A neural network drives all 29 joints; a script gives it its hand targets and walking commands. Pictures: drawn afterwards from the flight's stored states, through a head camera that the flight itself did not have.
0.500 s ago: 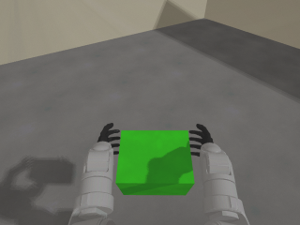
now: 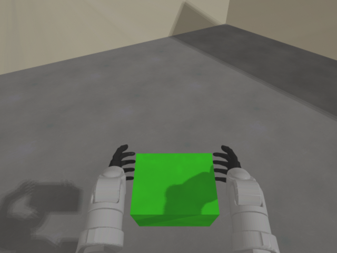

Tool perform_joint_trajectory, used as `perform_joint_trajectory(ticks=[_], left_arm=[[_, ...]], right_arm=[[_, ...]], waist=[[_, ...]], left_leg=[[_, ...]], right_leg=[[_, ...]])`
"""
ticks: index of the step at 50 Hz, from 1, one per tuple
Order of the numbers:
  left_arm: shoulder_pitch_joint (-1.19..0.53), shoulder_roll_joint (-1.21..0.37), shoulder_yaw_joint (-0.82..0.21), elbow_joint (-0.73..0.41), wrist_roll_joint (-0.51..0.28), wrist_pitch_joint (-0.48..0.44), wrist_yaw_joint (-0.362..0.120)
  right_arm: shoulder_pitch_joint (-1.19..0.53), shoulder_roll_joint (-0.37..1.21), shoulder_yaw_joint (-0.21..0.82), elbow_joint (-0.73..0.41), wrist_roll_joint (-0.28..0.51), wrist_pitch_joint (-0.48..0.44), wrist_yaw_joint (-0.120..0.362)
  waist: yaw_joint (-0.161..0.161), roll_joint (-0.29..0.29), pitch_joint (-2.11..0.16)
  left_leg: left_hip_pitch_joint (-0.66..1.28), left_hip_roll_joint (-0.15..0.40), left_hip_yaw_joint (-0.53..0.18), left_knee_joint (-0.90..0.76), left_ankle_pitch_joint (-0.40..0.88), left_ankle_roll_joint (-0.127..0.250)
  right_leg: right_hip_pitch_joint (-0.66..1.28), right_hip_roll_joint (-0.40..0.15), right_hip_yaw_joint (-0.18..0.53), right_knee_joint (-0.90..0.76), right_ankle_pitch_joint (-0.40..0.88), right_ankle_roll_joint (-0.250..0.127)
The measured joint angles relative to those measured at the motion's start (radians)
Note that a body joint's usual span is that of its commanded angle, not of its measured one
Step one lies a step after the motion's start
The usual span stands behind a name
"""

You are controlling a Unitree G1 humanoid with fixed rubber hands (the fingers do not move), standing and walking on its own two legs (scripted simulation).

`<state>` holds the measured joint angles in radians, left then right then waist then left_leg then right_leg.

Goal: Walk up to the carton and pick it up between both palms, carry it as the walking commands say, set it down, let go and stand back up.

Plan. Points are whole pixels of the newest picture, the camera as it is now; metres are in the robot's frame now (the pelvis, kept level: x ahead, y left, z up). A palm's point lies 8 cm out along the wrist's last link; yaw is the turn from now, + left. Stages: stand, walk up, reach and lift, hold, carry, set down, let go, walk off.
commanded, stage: reach and lift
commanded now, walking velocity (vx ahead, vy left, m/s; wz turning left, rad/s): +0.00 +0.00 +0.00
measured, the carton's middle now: (174, 191) +0.31 +0.00 -0.03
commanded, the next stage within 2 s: hold in 0.44 s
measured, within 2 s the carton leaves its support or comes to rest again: neither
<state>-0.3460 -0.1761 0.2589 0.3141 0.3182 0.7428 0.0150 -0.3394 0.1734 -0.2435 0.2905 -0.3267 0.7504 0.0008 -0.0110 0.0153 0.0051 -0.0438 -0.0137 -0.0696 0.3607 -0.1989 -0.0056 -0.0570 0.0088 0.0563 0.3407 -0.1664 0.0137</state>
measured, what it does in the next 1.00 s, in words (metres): stands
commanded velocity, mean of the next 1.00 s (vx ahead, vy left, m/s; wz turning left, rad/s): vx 0.00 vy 0.00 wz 0.00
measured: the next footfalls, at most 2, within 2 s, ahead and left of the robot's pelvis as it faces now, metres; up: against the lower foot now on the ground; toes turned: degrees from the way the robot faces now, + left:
right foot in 1.70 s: +0.01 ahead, -0.09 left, +0.00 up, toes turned +5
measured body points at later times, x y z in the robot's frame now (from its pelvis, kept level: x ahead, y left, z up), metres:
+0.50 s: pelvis -0.01 +0.00 +0.00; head -0.07 -0.01 +0.44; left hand +0.29 +0.14 +0.05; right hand +0.29 -0.15 +0.05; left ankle +0.01 +0.12 -0.75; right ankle +0.02 -0.13 -0.75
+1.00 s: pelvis -0.01 +0.00 +0.00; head -0.06 -0.01 +0.45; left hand +0.30 +0.14 +0.05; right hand +0.29 -0.15 +0.05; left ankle +0.01 +0.12 -0.75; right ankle +0.02 -0.13 -0.75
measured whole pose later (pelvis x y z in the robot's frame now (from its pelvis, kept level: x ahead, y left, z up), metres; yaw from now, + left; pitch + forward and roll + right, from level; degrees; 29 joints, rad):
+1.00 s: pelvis -0.01 +0.00 +0.00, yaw +0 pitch -8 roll +0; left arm -0.32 -0.17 0.24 0.29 0.31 0.75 0.00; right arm -0.31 0.17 -0.22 0.27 -0.32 0.76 0.00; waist -0.01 0.02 0.02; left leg -0.04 -0.01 -0.08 0.38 -0.19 -0.01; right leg -0.06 0.01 0.05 0.36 -0.16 0.01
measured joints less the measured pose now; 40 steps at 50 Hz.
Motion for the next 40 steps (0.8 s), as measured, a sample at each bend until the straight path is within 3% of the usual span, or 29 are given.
perform_joint_trajectory(ticks=[19, 40], left_arm=[[0.050, 0.015, -0.037, -0.033, -0.017, 0.016, -0.006], [0.003, 0.001, 0.010, 0.000, 0.003, 0.001, -0.022]], right_arm=[[0.052, -0.015, 0.047, -0.039, 0.021, 0.023, 0.008], [-0.002, 0.001, 0.002, 0.002, -0.004, 0.010, -0.001]], waist=[[-0.010, 0.000, 0.008], [0.000, 0.001, 0.018]], left_leg=[[0.020, -0.004, -0.003, 0.005, 0.005, 0.002], [-0.008, 0.000, -0.008, 0.036, 0.003, -0.004]], right_leg=[[0.020, -0.003, -0.002, 0.006, 0.002, 0.001], [-0.008, 0.004, -0.006, 0.040, 0.000, -0.004]])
